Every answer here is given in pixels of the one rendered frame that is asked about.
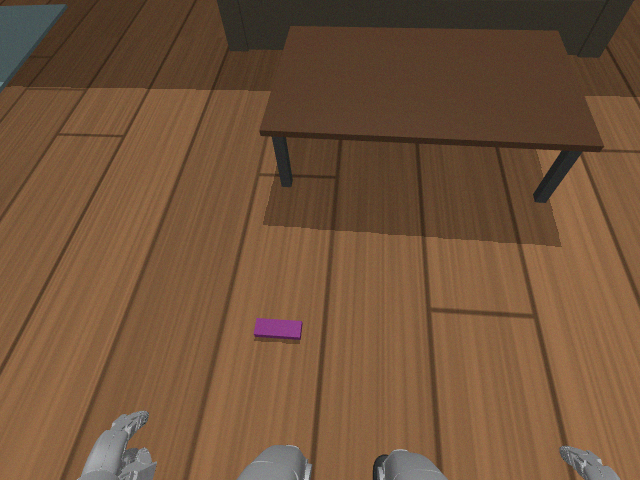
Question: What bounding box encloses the small box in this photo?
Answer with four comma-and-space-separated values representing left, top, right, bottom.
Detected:
254, 318, 302, 340

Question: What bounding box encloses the right robot hand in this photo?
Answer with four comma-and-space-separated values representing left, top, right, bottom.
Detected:
559, 446, 621, 480

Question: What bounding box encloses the coffee table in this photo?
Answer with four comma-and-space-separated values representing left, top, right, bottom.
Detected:
259, 26, 604, 203

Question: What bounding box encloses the left robot hand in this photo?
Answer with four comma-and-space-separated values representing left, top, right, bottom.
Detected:
81, 411, 157, 480

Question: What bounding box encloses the right robot foot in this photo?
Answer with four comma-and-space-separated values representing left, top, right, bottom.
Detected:
373, 455, 389, 480

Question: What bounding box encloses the sofa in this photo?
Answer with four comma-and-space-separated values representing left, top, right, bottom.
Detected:
217, 0, 634, 58

